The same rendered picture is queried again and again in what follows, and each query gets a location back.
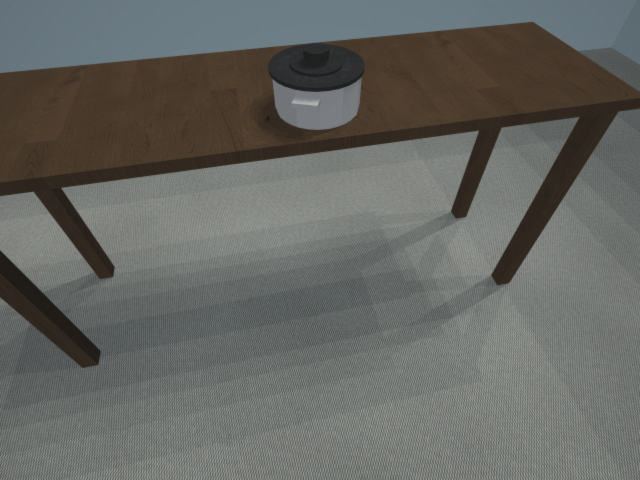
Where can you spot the pot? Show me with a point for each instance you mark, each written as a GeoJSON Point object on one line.
{"type": "Point", "coordinates": [317, 110]}

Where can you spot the knob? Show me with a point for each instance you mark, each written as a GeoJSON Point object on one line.
{"type": "Point", "coordinates": [316, 52]}

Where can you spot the lid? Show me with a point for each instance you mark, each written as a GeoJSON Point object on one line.
{"type": "Point", "coordinates": [343, 68]}

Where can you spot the table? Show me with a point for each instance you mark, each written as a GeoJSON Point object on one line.
{"type": "Point", "coordinates": [78, 125]}

